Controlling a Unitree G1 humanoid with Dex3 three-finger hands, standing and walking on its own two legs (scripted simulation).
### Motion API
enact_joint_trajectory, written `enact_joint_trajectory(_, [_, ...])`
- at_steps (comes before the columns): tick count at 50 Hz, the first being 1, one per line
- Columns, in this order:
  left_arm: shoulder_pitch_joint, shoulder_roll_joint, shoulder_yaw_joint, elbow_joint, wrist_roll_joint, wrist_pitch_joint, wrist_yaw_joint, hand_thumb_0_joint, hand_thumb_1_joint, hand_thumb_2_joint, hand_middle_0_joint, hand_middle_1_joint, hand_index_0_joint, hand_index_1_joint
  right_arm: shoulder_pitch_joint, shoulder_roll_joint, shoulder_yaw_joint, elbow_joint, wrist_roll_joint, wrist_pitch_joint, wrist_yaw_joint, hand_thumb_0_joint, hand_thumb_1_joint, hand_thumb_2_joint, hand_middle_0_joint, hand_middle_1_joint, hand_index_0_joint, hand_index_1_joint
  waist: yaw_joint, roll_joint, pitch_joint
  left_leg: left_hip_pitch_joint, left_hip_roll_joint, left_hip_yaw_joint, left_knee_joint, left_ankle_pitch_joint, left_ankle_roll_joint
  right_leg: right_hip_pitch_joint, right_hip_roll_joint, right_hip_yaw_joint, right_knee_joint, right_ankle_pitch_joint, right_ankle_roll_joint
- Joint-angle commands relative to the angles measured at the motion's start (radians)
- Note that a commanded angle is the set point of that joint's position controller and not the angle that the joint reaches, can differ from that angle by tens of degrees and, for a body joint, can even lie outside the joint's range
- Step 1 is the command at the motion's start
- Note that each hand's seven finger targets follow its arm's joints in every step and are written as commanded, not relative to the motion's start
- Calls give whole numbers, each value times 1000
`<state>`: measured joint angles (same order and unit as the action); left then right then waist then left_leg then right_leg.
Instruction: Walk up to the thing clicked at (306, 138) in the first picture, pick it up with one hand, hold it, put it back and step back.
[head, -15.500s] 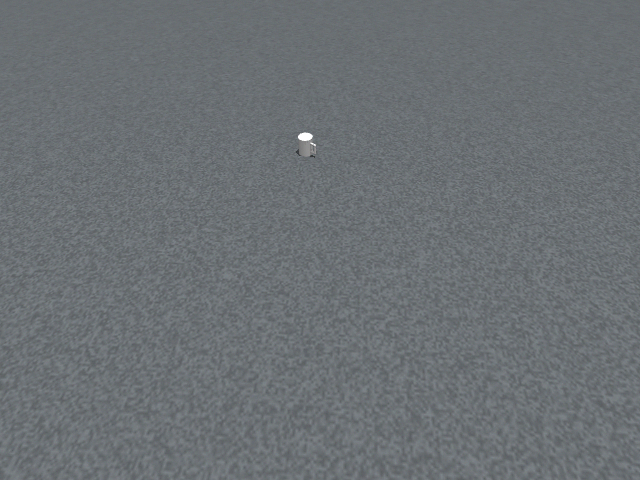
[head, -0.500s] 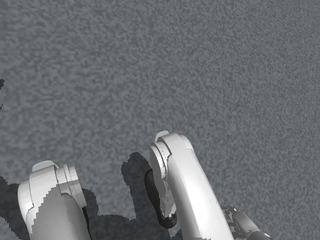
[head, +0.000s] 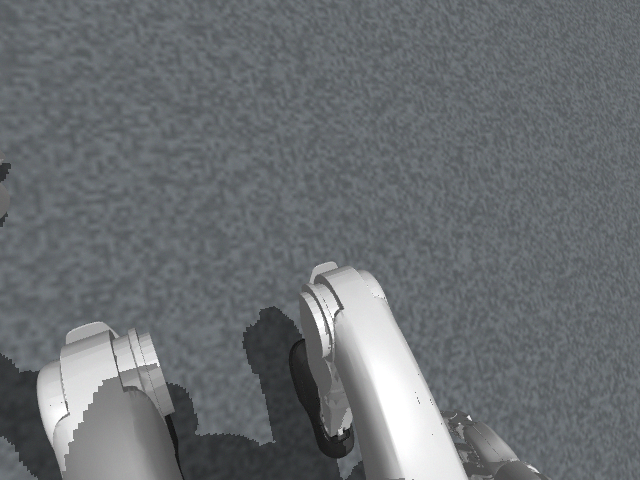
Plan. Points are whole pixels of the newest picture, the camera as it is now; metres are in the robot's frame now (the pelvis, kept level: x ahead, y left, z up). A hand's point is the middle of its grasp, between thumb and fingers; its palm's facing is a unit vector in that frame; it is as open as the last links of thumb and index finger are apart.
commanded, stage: rise first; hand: left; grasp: from above
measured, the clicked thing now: out of the picture +0.53 +0.34 -0.27
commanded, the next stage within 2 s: none
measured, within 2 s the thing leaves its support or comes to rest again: neither
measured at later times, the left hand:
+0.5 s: hand out of the picture +0.47 +0.39 -0.15, palm faces -0.43 -0.11 -0.90, open 14.1 cm
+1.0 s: hand out of the picture +0.47 +0.39 -0.15, palm faces -0.42 -0.10 -0.90, open 14.2 cm
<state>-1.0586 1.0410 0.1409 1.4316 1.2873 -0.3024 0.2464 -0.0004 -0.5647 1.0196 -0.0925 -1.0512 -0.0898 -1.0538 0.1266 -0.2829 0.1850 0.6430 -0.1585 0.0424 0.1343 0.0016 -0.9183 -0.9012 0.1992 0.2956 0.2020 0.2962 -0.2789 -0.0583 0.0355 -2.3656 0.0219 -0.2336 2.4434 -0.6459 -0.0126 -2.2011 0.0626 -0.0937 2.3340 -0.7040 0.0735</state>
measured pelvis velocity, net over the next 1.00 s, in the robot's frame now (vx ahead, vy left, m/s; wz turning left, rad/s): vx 0.00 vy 0.00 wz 0.00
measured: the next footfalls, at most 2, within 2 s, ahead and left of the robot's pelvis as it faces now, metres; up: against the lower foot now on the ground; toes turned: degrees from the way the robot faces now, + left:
none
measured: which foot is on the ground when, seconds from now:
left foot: down 0.00-1.00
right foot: down 0.00-1.00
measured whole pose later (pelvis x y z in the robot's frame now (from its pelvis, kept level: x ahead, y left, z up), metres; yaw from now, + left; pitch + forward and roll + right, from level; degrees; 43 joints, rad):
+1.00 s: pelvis +0.00 +0.00 +0.00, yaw +0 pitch +31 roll -13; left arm -1.05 1.04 0.15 1.40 1.29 -0.28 0.24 0.00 -0.57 1.03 -0.10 -1.03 -0.09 -1.04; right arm 0.14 -0.29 0.19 0.63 -0.16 0.04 0.13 0.00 -0.91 -0.90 0.20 0.30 0.20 0.30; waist -0.29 -0.06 0.04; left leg -2.37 0.02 -0.23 2.45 -0.64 -0.01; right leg -2.21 0.06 -0.10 2.33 -0.70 0.07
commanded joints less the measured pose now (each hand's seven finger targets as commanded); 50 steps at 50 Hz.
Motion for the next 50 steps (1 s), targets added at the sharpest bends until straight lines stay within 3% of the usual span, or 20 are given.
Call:
enact_joint_trajectory(1, [-271, 292, 39, -145, -16, 12, 34, 0, -589, 1030, -74, -1050, -67, -1057, 194, -287, -90, -13, 3, -1, -14, 0, -911, -903, 200, 300, 200, 300, 9, 466, -657, 617, 15, 111, -262, 145, 26, 211, 15, -116, -211, 221, -102])
enact_joint_trajectory(4, [-303, 295, 32, -185, -18, 17, 30, 0, -580, 1013, -76, -1050, -72, -1054, 191, -288, -90, -15, 4, 3, -14, 0, -910, -903, 200, 300, 200, 300, 5, 497, -683, 630, 16, 112, -268, 155, 26, 221, 14, -115, -209, 233, -101])
enact_joint_trajectory(9, [-267, 265, 19, -154, -32, 26, 20, 0, -569, 1003, -81, -1050, -80, -1050, 196, -276, -92, -12, 3, -1, -13, 0, -910, -902, 200, 300, 200, 300, -3, 423, -644, 571, 15, 129, -238, 142, 38, 241, 19, -105, -238, 228, -94])
enact_joint_trajectory(14, [-269, 306, 45, -178, -34, 20, 13, 0, -582, 1023, -82, -1047, -76, -1053, 200, -288, -93, -13, 3, -1, -14, 0, -912, -903, 200, 300, 200, 300, 6, 464, -670, 612, 15, 114, -252, 171, 28, 244, 15, -113, -216, 240, -98])
enact_joint_trajectory(20, [-278, 292, 47, -209, -32, 18, 11, 0, -588, 1024, -81, -1031, -72, -1040, 203, -284, -94, -9, 3, 0, -11, 0, -912, -903, 200, 300, 200, 300, 2, 478, -691, 649, 16, 118, -243, 210, 29, 245, 14, -109, -217, 265, -97])
enact_joint_trajectory(24, [-264, 285, 41, -195, -31, 20, 9, 0, -579, 1016, -83, -1030, -76, -1037, 199, -285, -94, -12, 6, 5, -10, 0, -910, -902, 200, 300, 200, 300, 12, 480, -680, 632, 15, 117, -255, 189, 27, 225, 13, -111, -214, 247, -101])
enact_joint_trajectory(27, [-282, 257, 16, -192, -31, 21, 3, 0, -583, 1023, -77, -1033, -69, -1040, 201, -283, -92, -14, 4, 4, -10, 0, -907, -901, 200, 300, 200, 300, -12, 460, -660, 621, 16, 113, -251, 174, 30, 220, 15, -115, -220, 240, -102])
enact_joint_trajectory(30, [-271, 274, 21, -169, -33, 19, 0, 0, -569, 1015, -91, -1023, -84, -1031, 198, -283, -91, -15, 4, 5, -12, 0, -908, -901, 200, 300, 200, 300, -4, 439, -649, 601, 15, 122, -247, 156, 34, 233, 16, -109, -229, 229, -97])
enact_joint_trajectory(31, [-282, 267, 15, -170, -36, 15, 1, 0, -571, 1021, -87, -1027, -80, -1034, 197, -288, -87, -17, 2, 5, -12, 0, -907, -901, 200, 300, 200, 300, -17, 439, -647, 600, 16, 117, -247, 161, 33, 238, 15, -114, -226, 234, -97])
enact_joint_trajectory(35, [-286, 289, 26, -155, -32, 6, 11, 0, -571, 1014, -83, -1032, -78, -1037, 196, -289, -81, -24, 1, 2, -16, 0, -907, -901, 200, 300, 200, 300, -16, 406, -627, 558, 12, 121, -237, 126, 35, 241, 17, -112, -236, 207, -98])
enact_joint_trajectory(38, [-302, 298, 25, -159, -24, 2, 17, 0, -561, 1015, -101, -1015, -92, -1024, 193, -287, -80, -20, 1, -4, -18, 0, -907, -901, 200, 300, 200, 300, -14, 424, -639, 581, 16, 122, -234, 126, 34, 234, 19, -110, -233, 207, -97])
enact_joint_trajectory(40, [-281, 314, 47, -158, -21, 2, 28, 0, -582, 1024, -82, -1021, -72, -1031, 192, -297, -80, -26, 0, -4, -18, 0, -907, -901, 200, 300, 200, 300, 1, 471, -644, 615, 14, 110, -252, 148, 23, 227, 14, -118, -216, 217, -103])
enact_joint_trajectory(43, [-304, 322, 49, -206, -8, 5, 30, 0, -593, 1032, -75, -1022, -63, -1033, 194, -297, -83, -28, 0, -2, -16, 0, -906, -901, 200, 300, 200, 300, 3, 516, -708, 669, 16, 106, -253, 201, 20, 226, 15, -122, -202, 253, -105])
enact_joint_trajectory(46, [-300, 323, 60, -226, -18, 17, 35, 0, -606, 1036, -70, -1024, -57, -1037, 192, -294, -85, -29, 3, 2, -13, 0, -907, -901, 200, 300, 200, 300, 11, 528, -735, 675, 16, 114, -251, 226, 24, 236, 14, -117, -200, 275, -101])
enact_joint_trajectory(49, [-284, 264, 23, -171, -21, 30, 25, 0, -596, 1025, -67, -1028, -58, -1037, 205, -291, -89, -24, 2, -2, -11, 0, -906, -900, 200, 300, 200, 300, -21, 476, -632, 600, 12, 118, -244, 180, 27, 207, 13, -116, -218, 245, -105])
enact_joint_trajectory(50, [-284, 269, 23, -176, -23, 30, 23, 0, -599, 1028, -68, -1023, -57, -1034, 202, -288, -87, -24, 4, -1, -12, 0, -905, -900, 200, 300, 200, 300, -13, 463, -638, 591, 14, 114, -253, 157, 28, 208, 15, -117, -218, 231, -104])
